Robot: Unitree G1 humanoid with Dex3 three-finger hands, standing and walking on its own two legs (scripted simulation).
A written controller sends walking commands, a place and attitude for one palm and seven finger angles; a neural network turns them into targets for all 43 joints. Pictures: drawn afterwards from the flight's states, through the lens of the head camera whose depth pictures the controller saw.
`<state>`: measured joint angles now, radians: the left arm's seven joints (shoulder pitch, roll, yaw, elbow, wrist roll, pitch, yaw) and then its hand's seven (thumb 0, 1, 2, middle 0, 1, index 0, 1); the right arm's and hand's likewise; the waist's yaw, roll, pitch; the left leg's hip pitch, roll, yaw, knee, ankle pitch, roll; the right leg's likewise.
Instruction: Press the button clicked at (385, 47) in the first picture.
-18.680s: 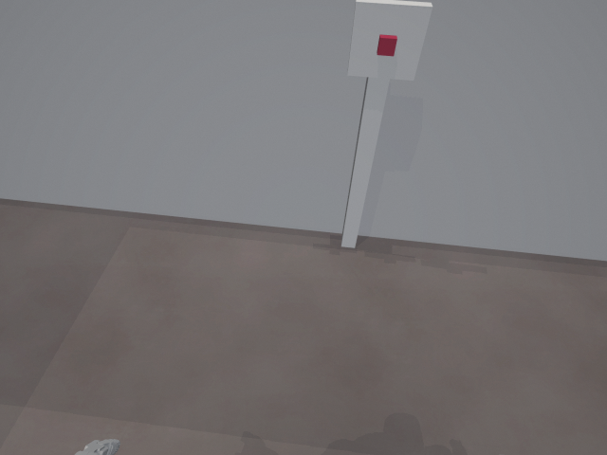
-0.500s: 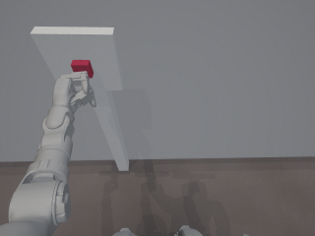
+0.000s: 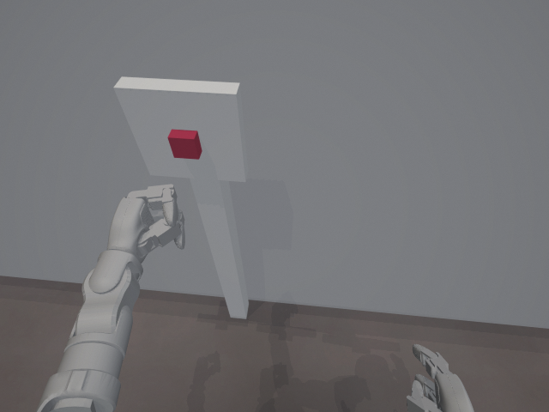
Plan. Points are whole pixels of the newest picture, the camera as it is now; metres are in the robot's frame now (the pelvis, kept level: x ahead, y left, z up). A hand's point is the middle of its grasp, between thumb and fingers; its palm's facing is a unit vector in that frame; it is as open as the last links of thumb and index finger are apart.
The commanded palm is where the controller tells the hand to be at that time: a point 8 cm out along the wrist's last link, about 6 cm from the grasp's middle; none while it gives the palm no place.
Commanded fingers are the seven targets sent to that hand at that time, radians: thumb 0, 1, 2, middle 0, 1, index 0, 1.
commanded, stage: draw the hand back to the body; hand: left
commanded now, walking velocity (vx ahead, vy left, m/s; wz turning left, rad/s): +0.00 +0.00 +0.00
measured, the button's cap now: (186, 143) +0.49 +0.17 +0.12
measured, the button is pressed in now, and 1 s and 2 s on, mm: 0 0 0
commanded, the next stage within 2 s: step back with the hand held close in 1.52 s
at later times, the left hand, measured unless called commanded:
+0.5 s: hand (143, 252) +0.28 +0.18 +0.13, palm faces -0.04 -1.00 -0.04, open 3.2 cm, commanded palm +0.25 +0.24 +0.14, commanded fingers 0.00 0.90 0.90 -1.30 -1.50 -1.30 -1.50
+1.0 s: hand (67, 283) +0.22 +0.22 +0.17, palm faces +0.31 -0.89 -0.33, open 3.1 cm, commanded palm +0.17 +0.27 +0.18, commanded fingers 0.00 0.90 0.90 -1.30 -1.50 -1.30 -1.50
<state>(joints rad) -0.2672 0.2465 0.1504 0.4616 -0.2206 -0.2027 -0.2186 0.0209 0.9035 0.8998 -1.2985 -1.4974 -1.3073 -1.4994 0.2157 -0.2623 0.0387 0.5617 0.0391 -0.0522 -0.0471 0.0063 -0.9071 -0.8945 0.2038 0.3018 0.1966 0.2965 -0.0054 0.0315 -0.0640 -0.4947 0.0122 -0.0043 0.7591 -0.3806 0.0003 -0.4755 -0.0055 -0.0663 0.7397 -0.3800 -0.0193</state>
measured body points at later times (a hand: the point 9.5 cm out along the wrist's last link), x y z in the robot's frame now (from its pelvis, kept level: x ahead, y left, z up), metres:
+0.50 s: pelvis +0.00 +0.00 +0.01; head -0.01 -0.03 +0.46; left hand +0.28 +0.23 +0.13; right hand +0.16 -0.24 -0.07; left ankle +0.00 +0.12 -0.71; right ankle +0.00 -0.11 -0.71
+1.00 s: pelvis +0.00 +0.01 +0.03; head -0.02 -0.01 +0.48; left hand +0.20 +0.27 +0.19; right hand +0.19 -0.20 -0.05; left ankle +0.00 +0.12 -0.71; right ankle +0.00 -0.11 -0.71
